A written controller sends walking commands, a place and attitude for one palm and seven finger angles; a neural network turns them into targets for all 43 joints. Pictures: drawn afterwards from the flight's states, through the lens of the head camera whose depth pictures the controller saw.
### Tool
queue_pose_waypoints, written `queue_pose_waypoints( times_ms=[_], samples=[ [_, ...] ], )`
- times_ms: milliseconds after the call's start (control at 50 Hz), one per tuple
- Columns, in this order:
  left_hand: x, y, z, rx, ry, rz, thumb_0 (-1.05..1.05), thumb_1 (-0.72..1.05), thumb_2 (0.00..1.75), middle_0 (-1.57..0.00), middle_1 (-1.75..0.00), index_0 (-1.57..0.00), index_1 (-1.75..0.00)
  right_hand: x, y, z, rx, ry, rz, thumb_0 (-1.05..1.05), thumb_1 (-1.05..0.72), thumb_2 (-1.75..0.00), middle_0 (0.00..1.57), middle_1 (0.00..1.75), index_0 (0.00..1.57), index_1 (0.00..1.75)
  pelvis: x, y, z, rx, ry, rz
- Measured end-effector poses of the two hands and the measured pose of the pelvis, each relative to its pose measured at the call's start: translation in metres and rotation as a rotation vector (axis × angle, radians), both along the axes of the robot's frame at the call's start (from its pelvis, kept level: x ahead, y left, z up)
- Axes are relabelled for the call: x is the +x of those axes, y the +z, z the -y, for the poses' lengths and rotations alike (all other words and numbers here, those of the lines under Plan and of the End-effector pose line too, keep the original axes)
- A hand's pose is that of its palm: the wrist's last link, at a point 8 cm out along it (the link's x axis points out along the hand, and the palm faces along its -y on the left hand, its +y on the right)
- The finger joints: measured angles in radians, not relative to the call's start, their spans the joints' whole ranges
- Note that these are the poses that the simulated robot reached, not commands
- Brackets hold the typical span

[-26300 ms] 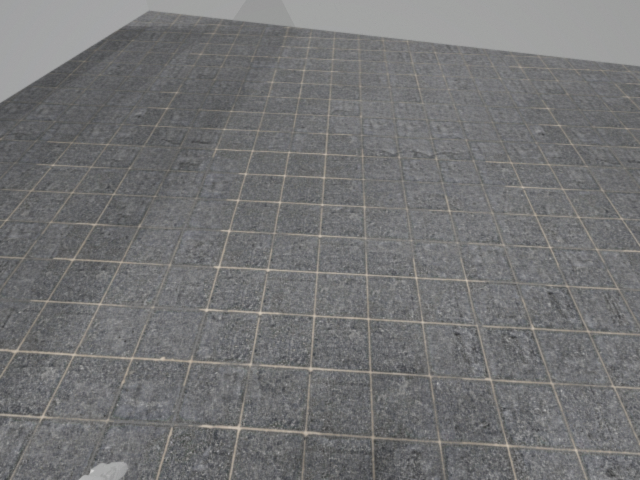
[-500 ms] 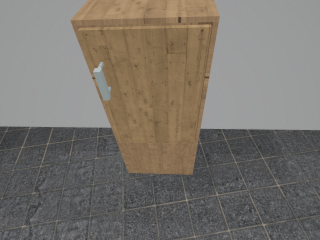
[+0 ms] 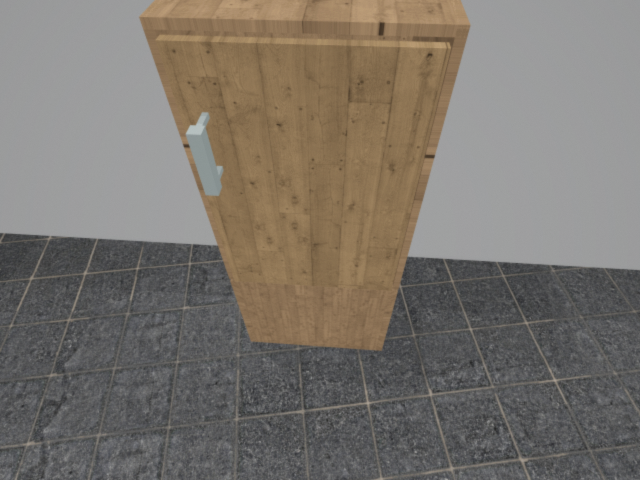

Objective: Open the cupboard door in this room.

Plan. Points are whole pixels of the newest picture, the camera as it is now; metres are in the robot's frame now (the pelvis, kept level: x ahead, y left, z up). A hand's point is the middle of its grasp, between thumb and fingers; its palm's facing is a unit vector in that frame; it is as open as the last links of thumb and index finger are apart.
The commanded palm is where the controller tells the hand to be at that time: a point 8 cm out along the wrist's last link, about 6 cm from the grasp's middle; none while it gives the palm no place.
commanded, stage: come to a stop and stand still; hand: left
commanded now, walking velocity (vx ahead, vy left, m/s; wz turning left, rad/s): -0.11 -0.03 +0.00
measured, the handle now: (208, 154) +0.57 +0.23 +0.07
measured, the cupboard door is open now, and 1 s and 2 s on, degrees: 0 0 0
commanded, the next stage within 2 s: look again from close up in 0.78 s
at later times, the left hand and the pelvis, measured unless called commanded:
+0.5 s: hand out of the picture +0.01 +0.20 -0.16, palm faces +0.02 -0.97 -0.23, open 7.4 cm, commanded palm none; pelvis -0.04 +0.02 +0.01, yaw -1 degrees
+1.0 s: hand out of the picture -0.04 +0.18 -0.16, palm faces -0.01 -0.98 -0.20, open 7.4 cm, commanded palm none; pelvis -0.04 +0.01 +0.02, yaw -1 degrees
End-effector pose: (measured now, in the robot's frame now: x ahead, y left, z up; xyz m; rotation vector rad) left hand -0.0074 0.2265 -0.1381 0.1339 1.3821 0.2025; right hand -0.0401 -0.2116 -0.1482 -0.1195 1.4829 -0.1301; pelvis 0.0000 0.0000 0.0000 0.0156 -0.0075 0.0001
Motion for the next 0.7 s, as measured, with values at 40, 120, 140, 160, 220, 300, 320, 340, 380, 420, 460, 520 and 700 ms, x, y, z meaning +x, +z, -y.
queue_pose_waypoints(
  times_ms=[40, 120, 140, 160, 220, 300, 320, 340, 380, 420, 460, 520, 700],
  samples=[
    [0.006, 0.000, -0.001, 0.001, -0.001, 0.001, 0.01, 0.90, 0.90, -0.20, -0.30, -0.20, -0.30, 0.009, 0.001, -0.003, 0.000, -0.007, 0.010, 0.00, -0.91, -0.90, 0.20, 0.30, 0.20, 0.30, 0.003, 0.001, -0.001, 0.001, 0.005, -0.003],
    [0.020, 0.003, -0.006, 0.016, -0.005, 0.010, 0.01, 0.91, 0.90, -0.20, -0.30, -0.20, -0.30, 0.028, 0.004, -0.009, 0.000, -0.005, 0.053, 0.00, -0.90, -0.90, 0.20, 0.30, 0.20, 0.30, 0.002, 0.005, -0.003, 0.003, 0.000, -0.004],
    [0.024, 0.005, -0.007, 0.021, -0.007, 0.019, 0.01, 0.91, 0.90, -0.20, -0.30, -0.20, -0.30, 0.031, 0.004, -0.008, -0.005, -0.001, 0.059, 0.01, -0.91, -0.90, 0.20, 0.30, 0.20, 0.30, 0.002, 0.007, -0.003, 0.004, -0.001, -0.003],
    [0.027, 0.007, -0.008, 0.025, -0.010, 0.030, 0.01, 0.91, 0.90, -0.20, -0.30, -0.20, -0.30, 0.033, 0.005, -0.006, -0.013, 0.000, 0.061, 0.01, -0.92, -0.90, 0.20, 0.30, 0.20, 0.30, 0.001, 0.008, -0.003, 0.005, -0.002, -0.003],
    [0.037, 0.012, -0.010, 0.038, -0.026, 0.065, 0.01, 0.91, 0.90, -0.20, -0.30, -0.20, -0.30, 0.038, 0.006, 0.002, -0.025, -0.003, 0.084, 0.02, -0.93, -0.90, 0.20, 0.30, 0.20, 0.30, -0.003, 0.009, -0.002, 0.006, -0.006, -0.006],
    [0.041, 0.015, -0.012, 0.055, -0.057, 0.122, 0.01, 0.91, 0.90, -0.20, -0.30, -0.20, -0.30, 0.048, 0.010, 0.014, -0.038, -0.005, 0.139, 0.02, -0.92, -0.90, 0.20, 0.30, 0.20, 0.30, -0.015, 0.009, -0.003, -0.012, 0.000, -0.012],
    [0.039, 0.015, -0.012, 0.054, -0.065, 0.136, 0.01, 0.91, 0.90, -0.20, -0.30, -0.20, -0.30, 0.052, 0.012, 0.016, -0.046, -0.004, 0.165, 0.02, -0.92, -0.90, 0.20, 0.30, 0.20, 0.30, -0.018, 0.009, -0.004, -0.016, 0.001, -0.007],
    [0.037, 0.014, -0.013, 0.050, -0.072, 0.145, 0.01, 0.91, 0.90, -0.20, -0.30, -0.20, -0.30, 0.056, 0.014, 0.018, -0.054, -0.002, 0.194, 0.02, -0.92, -0.90, 0.20, 0.30, 0.20, 0.30, -0.022, 0.008, -0.006, -0.018, 0.002, 0.000],
    [0.031, 0.010, -0.016, 0.037, -0.075, 0.152, 0.01, 0.90, 0.90, -0.20, -0.30, -0.20, -0.30, 0.063, 0.016, 0.018, -0.068, 0.009, 0.254, 0.01, -0.92, -0.90, 0.20, 0.30, 0.20, 0.30, -0.028, 0.005, -0.011, -0.023, 0.000, 0.021],
    [0.024, 0.010, -0.019, 0.030, -0.072, 0.146, 0.01, 0.90, 0.90, -0.20, -0.30, -0.20, -0.30, 0.065, 0.019, 0.015, -0.071, 0.021, 0.292, 0.01, -0.92, -0.90, 0.20, 0.30, 0.20, 0.30, -0.032, 0.006, -0.015, -0.019, -0.008, 0.038],
    [0.016, 0.012, -0.021, 0.025, -0.072, 0.142, 0.01, 0.90, 0.90, -0.20, -0.30, -0.20, -0.30, 0.065, 0.022, 0.011, -0.063, 0.031, 0.314, 0.01, -0.91, -0.90, 0.20, 0.30, 0.20, 0.30, -0.036, 0.007, -0.017, -0.017, -0.014, 0.046],
    [0.002, 0.014, -0.023, 0.019, -0.081, 0.128, 0.01, 0.90, 0.90, -0.20, -0.30, -0.20, -0.30, 0.060, 0.023, 0.002, -0.041, 0.037, 0.324, 0.01, -0.91, -0.90, 0.20, 0.30, 0.20, 0.30, -0.042, 0.010, -0.018, -0.012, -0.021, 0.046],
    [-0.043, 0.018, -0.026, 0.018, -0.074, 0.024, 0.01, 0.90, 0.90, -0.20, -0.30, -0.20, -0.30, 0.014, 0.019, 0.002, -0.029, 0.022, 0.211, 0.00, -0.92, -0.90, 0.20, 0.30, 0.20, 0.30, -0.050, 0.014, -0.018, -0.003, -0.023, 0.013]
  ],
)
